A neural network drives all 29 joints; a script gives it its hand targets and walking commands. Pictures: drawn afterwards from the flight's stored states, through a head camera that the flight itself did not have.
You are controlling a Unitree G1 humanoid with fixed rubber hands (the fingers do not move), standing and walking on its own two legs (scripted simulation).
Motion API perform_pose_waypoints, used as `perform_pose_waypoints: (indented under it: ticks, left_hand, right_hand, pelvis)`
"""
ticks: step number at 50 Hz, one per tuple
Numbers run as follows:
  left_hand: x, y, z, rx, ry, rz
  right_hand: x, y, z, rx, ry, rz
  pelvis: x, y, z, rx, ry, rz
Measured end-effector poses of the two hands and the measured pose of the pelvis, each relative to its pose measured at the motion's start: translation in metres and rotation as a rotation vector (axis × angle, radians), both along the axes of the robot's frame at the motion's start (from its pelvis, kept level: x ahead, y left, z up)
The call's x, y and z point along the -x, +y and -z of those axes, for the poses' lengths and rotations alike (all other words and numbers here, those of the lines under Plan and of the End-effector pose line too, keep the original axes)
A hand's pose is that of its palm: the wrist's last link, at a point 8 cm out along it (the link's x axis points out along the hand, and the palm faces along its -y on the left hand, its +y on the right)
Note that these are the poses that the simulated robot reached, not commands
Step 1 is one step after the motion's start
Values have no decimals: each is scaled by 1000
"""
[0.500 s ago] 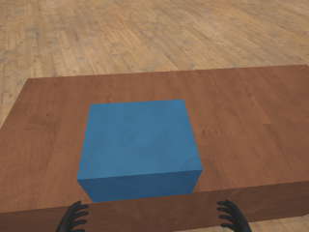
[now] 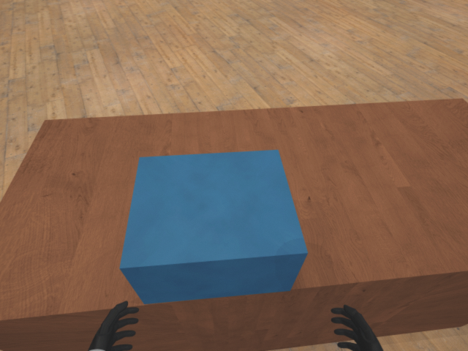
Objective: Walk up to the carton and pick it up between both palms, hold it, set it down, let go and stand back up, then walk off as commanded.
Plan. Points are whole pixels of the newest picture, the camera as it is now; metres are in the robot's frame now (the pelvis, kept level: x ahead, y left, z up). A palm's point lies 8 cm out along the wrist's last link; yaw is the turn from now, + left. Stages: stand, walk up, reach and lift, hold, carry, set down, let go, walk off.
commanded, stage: let go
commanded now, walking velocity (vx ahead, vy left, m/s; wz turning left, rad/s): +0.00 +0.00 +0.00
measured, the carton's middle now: (214, 223) +0.37 +0.06 -0.04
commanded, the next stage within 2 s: stand in 0.02 s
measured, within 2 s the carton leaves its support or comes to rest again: neither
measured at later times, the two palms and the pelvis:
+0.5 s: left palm out of the picture +0.03 +0.31 -0.11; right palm out of the picture +0.06 -0.28 -0.11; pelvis -0.01 +0.01 +0.00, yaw +3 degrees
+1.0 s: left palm out of the picture -0.03 +0.33 -0.12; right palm out of the picture +0.02 -0.26 -0.11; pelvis -0.04 +0.03 +0.00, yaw +3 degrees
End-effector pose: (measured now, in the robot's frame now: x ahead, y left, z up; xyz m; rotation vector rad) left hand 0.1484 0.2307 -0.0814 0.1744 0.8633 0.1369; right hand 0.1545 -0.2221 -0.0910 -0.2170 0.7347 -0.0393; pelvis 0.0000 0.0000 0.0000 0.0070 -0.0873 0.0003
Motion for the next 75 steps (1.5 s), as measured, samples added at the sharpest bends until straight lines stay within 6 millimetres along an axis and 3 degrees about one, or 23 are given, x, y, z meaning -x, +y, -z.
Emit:
perform_pose_waypoints:
  ticks: [3, 6, 12, 17, 23, 39, 53, 62, 75]
  left_hand:
    - [2, 1, 1, -7, -11, 12]
    - [13, 15, 6, -40, -5, 23]
    - [58, 51, 17, -114, 110, -20]
    - [91, 70, 23, -143, 199, -47]
    - [116, 77, 27, -142, 259, -52]
    - [147, 91, 35, -125, 311, -62]
    - [182, 102, 38, -137, 400, -91]
    - [190, 96, 36, -139, 422, -106]
    - [163, 87, 33, -134, 381, -113]
  right_hand:
    - [2, -4, 1, 12, 25, 4]
    - [13, -21, 7, 52, 113, 35]
    - [45, -57, 12, 137, 244, 93]
    - [70, -70, 12, 175, 318, 117]
    - [89, -64, 15, 171, 364, 119]
    - [122, -38, 24, 145, 429, 114]
    - [128, -38, 23, 159, 454, 119]
    - [118, -39, 27, 142, 445, 105]
    - [110, -47, 29, 143, 453, 106]
  pelvis:
    - [0, 0, 1, 3, 14, -4]
    - [0, 0, 3, 7, 30, -16]
    - [1, 3, 5, 11, 29, -35]
    - [4, 6, 4, 13, 24, -43]
    - [12, 11, 2, 16, 18, -48]
    - [33, 27, 1, 20, 18, -52]
    - [42, 32, 1, 18, 36, -58]
    - [39, 28, 0, 18, 41, -66]
    - [28, 20, 0, 17, 37, -71]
